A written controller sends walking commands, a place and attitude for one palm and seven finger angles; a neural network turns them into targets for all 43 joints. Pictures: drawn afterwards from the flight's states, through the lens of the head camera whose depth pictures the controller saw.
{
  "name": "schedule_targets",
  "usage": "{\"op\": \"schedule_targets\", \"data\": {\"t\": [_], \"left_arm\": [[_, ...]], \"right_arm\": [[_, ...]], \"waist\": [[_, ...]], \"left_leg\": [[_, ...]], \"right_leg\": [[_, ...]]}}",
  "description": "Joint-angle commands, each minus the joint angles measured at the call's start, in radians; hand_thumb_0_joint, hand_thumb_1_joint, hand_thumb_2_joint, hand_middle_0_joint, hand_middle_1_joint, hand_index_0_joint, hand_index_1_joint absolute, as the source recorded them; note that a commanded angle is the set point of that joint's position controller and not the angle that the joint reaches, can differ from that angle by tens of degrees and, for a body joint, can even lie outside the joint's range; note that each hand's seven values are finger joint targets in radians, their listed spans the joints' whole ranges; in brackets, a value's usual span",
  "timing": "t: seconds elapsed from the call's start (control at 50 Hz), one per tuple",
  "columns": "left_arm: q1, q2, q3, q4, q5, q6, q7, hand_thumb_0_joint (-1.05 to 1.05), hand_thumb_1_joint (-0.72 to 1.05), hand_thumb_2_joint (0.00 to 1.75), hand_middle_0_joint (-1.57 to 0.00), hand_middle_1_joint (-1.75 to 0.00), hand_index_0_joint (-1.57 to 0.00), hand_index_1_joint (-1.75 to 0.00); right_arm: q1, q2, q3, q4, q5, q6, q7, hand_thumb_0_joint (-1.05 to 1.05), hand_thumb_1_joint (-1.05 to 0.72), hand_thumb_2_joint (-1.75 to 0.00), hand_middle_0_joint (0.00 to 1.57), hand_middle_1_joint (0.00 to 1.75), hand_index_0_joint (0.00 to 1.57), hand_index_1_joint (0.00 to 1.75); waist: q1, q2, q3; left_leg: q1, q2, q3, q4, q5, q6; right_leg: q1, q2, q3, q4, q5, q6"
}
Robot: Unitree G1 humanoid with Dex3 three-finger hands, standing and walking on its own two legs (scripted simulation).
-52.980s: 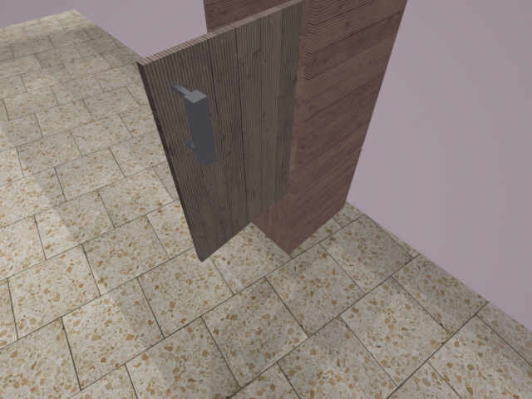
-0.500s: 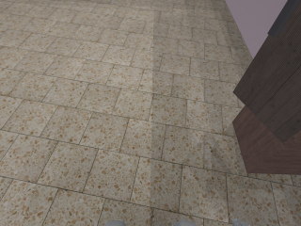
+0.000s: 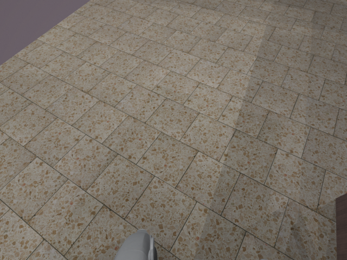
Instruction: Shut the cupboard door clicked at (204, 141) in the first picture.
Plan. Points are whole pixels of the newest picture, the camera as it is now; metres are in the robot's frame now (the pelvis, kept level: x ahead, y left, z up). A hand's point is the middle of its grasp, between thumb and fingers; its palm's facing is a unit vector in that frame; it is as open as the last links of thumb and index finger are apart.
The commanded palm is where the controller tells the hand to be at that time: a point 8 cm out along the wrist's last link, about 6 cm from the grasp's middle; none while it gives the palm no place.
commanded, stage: walk to a spot facing it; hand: left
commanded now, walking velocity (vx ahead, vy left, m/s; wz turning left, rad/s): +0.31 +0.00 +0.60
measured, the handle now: out of the picture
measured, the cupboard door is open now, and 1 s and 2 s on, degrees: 27 27 27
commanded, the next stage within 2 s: turn to face it in 0.26 s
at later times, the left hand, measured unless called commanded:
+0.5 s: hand (107, 188) +0.31 +0.23 -0.15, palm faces +0.17 -0.95 -0.26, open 7.4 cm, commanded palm none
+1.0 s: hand (110, 182) +0.34 +0.23 -0.18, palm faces +0.02 -0.98 -0.20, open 7.3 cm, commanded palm none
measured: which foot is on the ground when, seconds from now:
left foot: up 0.00-0.10, down 0.12-0.52, up 0.54-0.88, down 0.90-1.00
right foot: down 0.00-0.10, up 0.12-0.48, down 0.50-0.90, up 0.92-1.00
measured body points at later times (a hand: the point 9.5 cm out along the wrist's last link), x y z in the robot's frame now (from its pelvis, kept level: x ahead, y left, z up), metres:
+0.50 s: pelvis +0.20 +0.00 -0.01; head +0.23 +0.00 +0.44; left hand +0.30 +0.28 -0.13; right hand +0.26 -0.23 -0.17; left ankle +0.13 +0.12 -0.74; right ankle +0.30 -0.10 -0.74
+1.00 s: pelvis +0.29 +0.03 -0.01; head +0.33 +0.05 +0.44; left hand +0.34 +0.28 -0.17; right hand +0.38 -0.21 -0.14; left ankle +0.29 +0.14 -0.74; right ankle +0.28 -0.09 -0.69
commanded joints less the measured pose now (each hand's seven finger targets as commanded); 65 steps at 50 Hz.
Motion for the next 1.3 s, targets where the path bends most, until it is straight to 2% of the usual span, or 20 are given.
{"op": "schedule_targets", "data": {"t": [0.0,0.04,0.06,0.08,0.1,0.2,0.44,0.46,0.5,0.54,0.62,0.82,0.86,0.88,1.0,1.12,1.18,1.2,1.22,1.28], "left_arm": [[0.074,0.217,0.054,-0.024,0.001,-0.021,0.013,0.00,0.90,0.90,-0.20,-0.30,-0.20,-0.30],[0.038,0.251,0.060,-0.038,-0.010,-0.016,0.008,0.00,0.90,0.90,-0.20,-0.30,-0.20,-0.30],[0.027,0.233,0.060,-0.058,-0.015,-0.014,-0.002,0.00,0.90,0.90,-0.20,-0.30,-0.20,-0.30],[0.014,0.166,0.050,-0.114,-0.026,-0.009,-0.022,0.00,0.90,0.90,-0.20,-0.30,-0.20,-0.30],[-0.137,0.183,0.041,-0.189,-0.019,0.001,-0.014,0.00,0.90,0.90,-0.20,-0.30,-0.20,-0.30],[-0.057,0.130,0.057,-0.115,0.005,0.034,-0.021,0.00,0.90,0.90,-0.20,-0.30,-0.20,-0.30],[-0.089,0.120,0.028,-0.114,-0.001,0.032,-0.014,0.00,0.90,0.90,-0.20,-0.30,-0.20,-0.30],[-0.041,0.157,0.034,-0.091,0.000,0.023,-0.008,0.00,0.90,0.90,-0.20,-0.30,-0.20,-0.30],[0.027,0.270,0.045,-0.071,0.001,0.014,0.004,0.00,0.90,0.90,-0.20,-0.30,-0.20,-0.30],[-0.056,0.216,0.035,-0.063,-0.010,0.015,0.014,0.00,0.90,0.90,-0.20,-0.30,-0.20,-0.30],[-0.110,0.188,0.048,-0.067,-0.007,0.035,0.022,0.00,0.90,0.90,-0.20,-0.30,-0.20,-0.30],[-0.163,0.198,0.075,-0.088,-0.013,0.073,0.013,0.00,0.90,0.90,-0.20,-0.30,-0.20,-0.30],[-0.148,0.117,0.058,-0.119,-0.026,0.081,0.000,0.00,0.90,0.90,-0.20,-0.30,-0.20,-0.30],[-0.163,0.129,0.059,-0.143,-0.021,0.078,-0.006,0.00,0.90,0.90,-0.20,-0.30,-0.20,-0.30],[-0.172,0.126,0.058,-0.129,-0.010,0.109,-0.035,0.00,0.90,0.90,-0.20,-0.30,-0.20,-0.30],[-0.224,0.127,0.053,-0.169,-0.006,0.104,-0.041,0.00,0.90,0.90,-0.20,-0.30,-0.20,-0.30],[-0.115,0.173,0.065,-0.151,-0.004,0.089,-0.039,0.00,0.90,0.90,-0.20,-0.30,-0.20,-0.30],[-0.045,0.263,0.080,-0.135,0.005,0.075,-0.027,0.00,0.90,0.90,-0.20,-0.30,-0.20,-0.30],[0.021,0.355,0.097,-0.117,0.001,0.065,-0.014,0.00,0.90,0.90,-0.20,-0.30,-0.20,-0.30],[-0.107,0.295,0.081,-0.151,-0.008,0.077,0.012,0.00,0.90,0.90,-0.20,-0.30,-0.20,-0.30]], "right_arm": [[-0.083,-0.026,0.008,-0.119,0.003,-0.057,-0.001,0.00,-0.90,-0.90,0.20,0.30,0.20,0.30],[0.103,-0.078,-0.008,-0.071,-0.006,-0.064,-0.014,0.00,-0.90,-0.90,0.20,0.30,0.20,0.30],[0.242,-0.157,-0.030,-0.042,-0.014,-0.069,-0.029,0.00,-0.90,-0.90,0.20,0.30,0.20,0.30],[0.341,-0.302,-0.065,-0.026,-0.020,-0.075,-0.041,0.00,-0.90,-0.90,0.20,0.30,0.20,0.30],[0.394,-0.342,-0.067,-0.012,0.003,-0.069,-0.055,0.00,-0.90,-0.90,0.20,0.30,0.20,0.30],[0.087,-0.164,-0.014,-0.075,-0.004,-0.102,-0.075,0.00,-0.90,-0.90,0.20,0.30,0.20,0.30],[0.140,-0.103,-0.007,0.004,0.005,-0.084,-0.083,0.00,-0.90,-0.90,0.20,0.30,0.20,0.30],[0.165,-0.074,0.002,0.018,0.010,-0.086,-0.080,0.00,-0.90,-0.90,0.20,0.30,0.20,0.30],[0.246,-0.022,0.011,0.008,0.015,-0.078,-0.074,0.00,-0.90,-0.90,0.20,0.30,0.20,0.30],[0.200,-0.053,0.011,0.023,0.011,-0.063,-0.086,0.00,-0.90,-0.90,0.20,0.30,0.20,0.30],[0.153,-0.007,0.021,0.027,0.019,-0.050,-0.085,0.00,-0.90,-0.90,0.20,0.30,0.20,0.30],[0.147,-0.042,0.003,-0.023,0.022,-0.049,-0.100,0.00,-0.90,-0.90,0.20,0.30,0.20,0.30],[0.175,-0.178,-0.019,-0.034,0.003,-0.064,-0.109,0.00,-0.90,-0.90,0.20,0.30,0.20,0.30],[0.185,-0.211,-0.025,-0.054,-0.003,-0.055,-0.114,0.00,-0.90,-0.90,0.20,0.30,0.20,0.30],[0.077,-0.161,-0.010,-0.080,-0.006,-0.058,-0.115,0.00,-0.90,-0.90,0.20,0.30,0.20,0.30],[0.120,-0.194,-0.029,-0.064,-0.007,-0.049,-0.101,0.00,-0.90,-0.90,0.20,0.30,0.20,0.30],[0.079,-0.208,-0.035,-0.080,0.004,-0.046,-0.093,0.00,-0.90,-0.90,0.20,0.30,0.20,0.30],[0.089,-0.162,-0.031,-0.100,0.017,-0.045,-0.084,0.00,-0.90,-0.90,0.20,0.30,0.20,0.30],[0.021,-0.094,-0.009,-0.151,0.020,-0.042,-0.081,0.00,-0.90,-0.90,0.20,0.30,0.20,0.30],[-0.017,-0.128,-0.008,-0.154,0.017,-0.027,-0.097,0.00,-0.90,-0.90,0.20,0.30,0.20,0.30]], "waist": [[-0.003,-0.175,-0.063],[-0.099,-0.120,-0.175],[-0.173,-0.027,-0.272],[-0.191,0.242,-0.350],[-0.211,0.077,-0.310],[-0.026,0.156,-0.106],[0.027,0.093,-0.116],[0.048,0.001,-0.121],[0.036,-0.219,-0.141],[0.021,-0.298,-0.117],[-0.002,-0.094,-0.189],[-0.043,-0.111,-0.184],[-0.049,0.231,-0.177],[-0.063,0.251,-0.155],[-0.008,0.189,-0.110],[-0.037,0.221,-0.101],[0.033,0.156,-0.148],[0.059,-0.043,-0.203],[0.097,-0.268,-0.190],[0.049,-0.230,-0.142]], "left_leg": [[0.069,-0.048,0.080,-0.173,-0.050,0.049],[0.381,-0.120,0.120,-0.279,0.015,0.078],[0.676,-0.029,-0.006,-0.331,0.058,0.125],[0.881,0.328,-0.562,-0.407,0.202,0.286],[0.823,0.408,-0.677,-0.502,0.258,0.333],[0.321,0.204,-0.356,-0.600,-0.009,0.190],[0.289,0.101,-0.190,-0.411,0.211,0.109],[0.232,0.056,-0.149,-0.331,0.113,0.068],[0.102,-0.090,-0.022,0.007,-0.370,-0.005],[0.101,-0.020,-0.103,0.136,-0.343,-0.015],[0.146,-0.014,-0.061,0.070,-0.215,-0.045],[0.417,-0.030,-0.069,-0.383,0.034,-0.050],[0.575,0.281,-0.364,-0.548,0.136,0.069],[0.498,0.425,-0.451,-0.592,0.177,0.176],[0.475,0.279,-0.094,-0.490,0.563,0.136],[0.477,0.302,-0.028,-0.436,0.539,0.111],[0.398,0.255,0.046,-0.230,0.477,0.031],[0.230,0.166,0.117,-0.025,0.259,-0.033],[-0.014,0.005,0.088,0.226,-0.371,-0.079],[-0.098,0.058,-0.127,0.370,-0.267,-0.079]], "right_leg": [[0.095,-0.251,0.054,0.058,0.902,-0.089],[-0.016,-0.214,-0.014,0.319,0.907,-0.056],[-0.230,-0.188,-0.007,0.586,0.672,-0.024],[-0.599,-0.005,0.044,0.950,-0.166,0.032],[-0.708,0.005,0.219,1.053,-0.219,0.017],[-0.570,-0.049,0.304,0.822,-0.004,0.029],[-0.171,0.093,0.224,0.173,0.254,0.012],[-0.059,0.050,0.300,0.110,0.290,-0.009],[0.006,-0.276,0.706,-0.060,0.437,-0.191],[-0.090,-0.236,0.740,-0.098,0.519,-0.258],[-0.079,-0.133,0.535,-0.011,0.786,-0.235],[-0.296,-0.030,0.601,0.042,0.399,-0.140],[-0.544,0.179,0.423,0.267,-0.018,-0.037],[-0.550,0.178,0.329,0.483,-0.238,-0.009],[-0.508,0.096,0.267,0.624,-0.100,0.022],[-0.391,0.121,0.202,0.397,-0.047,-0.004],[-0.162,0.124,0.200,0.124,0.200,-0.035],[0.027,-0.038,0.403,0.046,0.443,-0.098],[0.083,-0.267,0.711,0.014,0.831,-0.233],[-0.038,-0.203,0.676,0.001,0.593,-0.270]]}}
